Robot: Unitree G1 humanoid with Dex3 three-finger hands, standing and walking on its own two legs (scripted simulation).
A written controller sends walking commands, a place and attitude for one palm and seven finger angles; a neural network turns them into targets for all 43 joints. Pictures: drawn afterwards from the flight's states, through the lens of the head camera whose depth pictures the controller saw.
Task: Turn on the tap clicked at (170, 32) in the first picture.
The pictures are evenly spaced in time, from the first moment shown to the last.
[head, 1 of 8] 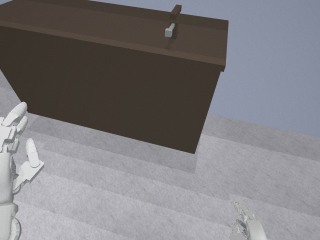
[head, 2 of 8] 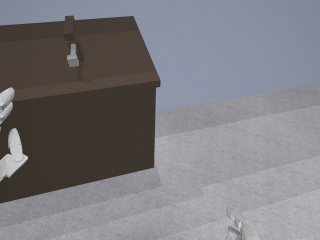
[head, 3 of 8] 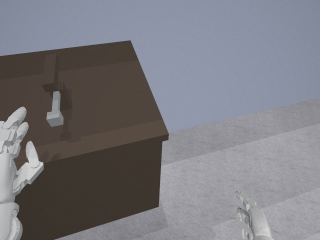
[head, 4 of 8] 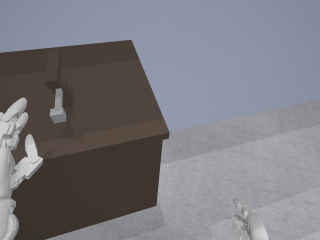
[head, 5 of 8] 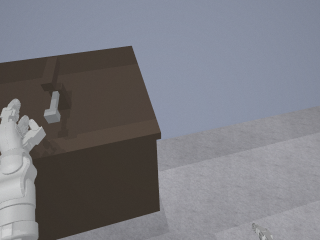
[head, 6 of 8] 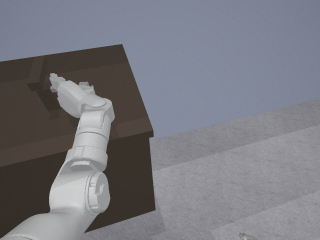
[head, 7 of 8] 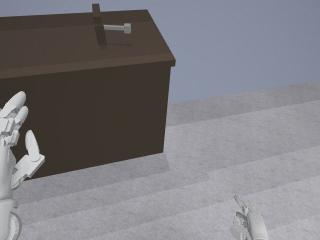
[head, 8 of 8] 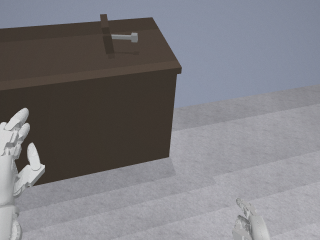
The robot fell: no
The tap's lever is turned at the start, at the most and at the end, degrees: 0 74 74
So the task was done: yes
